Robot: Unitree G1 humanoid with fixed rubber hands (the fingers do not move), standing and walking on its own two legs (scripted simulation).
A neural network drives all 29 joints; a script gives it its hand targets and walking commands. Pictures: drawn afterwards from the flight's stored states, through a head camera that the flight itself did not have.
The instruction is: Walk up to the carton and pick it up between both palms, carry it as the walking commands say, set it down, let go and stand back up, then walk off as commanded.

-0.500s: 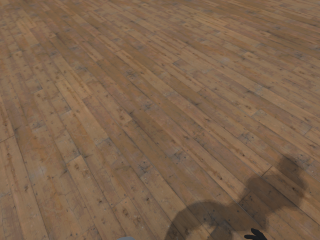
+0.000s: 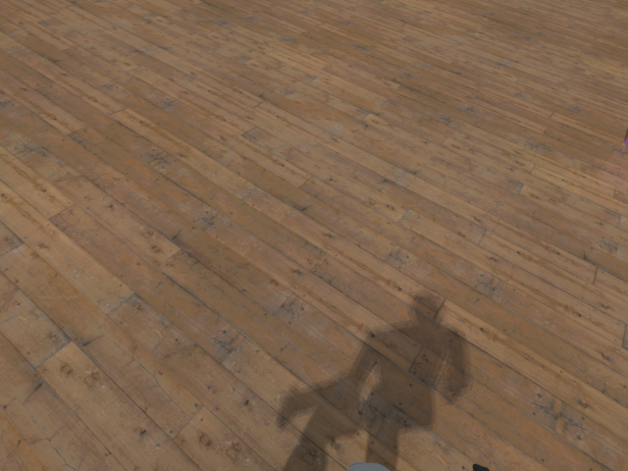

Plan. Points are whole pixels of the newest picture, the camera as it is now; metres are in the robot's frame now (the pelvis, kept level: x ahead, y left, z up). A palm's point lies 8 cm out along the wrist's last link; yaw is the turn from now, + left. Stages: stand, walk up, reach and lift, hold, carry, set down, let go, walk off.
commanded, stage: walk up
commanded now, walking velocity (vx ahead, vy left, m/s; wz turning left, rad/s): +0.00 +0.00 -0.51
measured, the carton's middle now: out of the picture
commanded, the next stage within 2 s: none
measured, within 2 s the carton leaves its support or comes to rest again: neither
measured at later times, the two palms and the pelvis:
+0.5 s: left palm (187, 448) +0.20 +0.16 -0.12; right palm out of the picture -0.12 -0.25 -0.15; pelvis -0.03 +0.00 -0.01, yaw -17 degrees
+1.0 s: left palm out of the picture +0.02 +0.13 -0.07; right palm out of the picture +0.09 -0.43 -0.13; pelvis +0.05 -0.14 +0.01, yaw -33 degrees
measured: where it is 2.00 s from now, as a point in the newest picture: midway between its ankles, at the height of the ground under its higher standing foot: (435, 355)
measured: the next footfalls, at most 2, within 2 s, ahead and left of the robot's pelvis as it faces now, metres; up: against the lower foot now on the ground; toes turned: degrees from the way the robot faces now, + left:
right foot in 0.54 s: -0.01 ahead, -0.13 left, +0.00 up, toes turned -24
left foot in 1.32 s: +0.38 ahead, -0.22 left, +0.00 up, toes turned -34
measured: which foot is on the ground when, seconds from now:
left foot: down 0.00-0.58, up 0.60-1.00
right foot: up 0.00-0.52, down 0.54-1.00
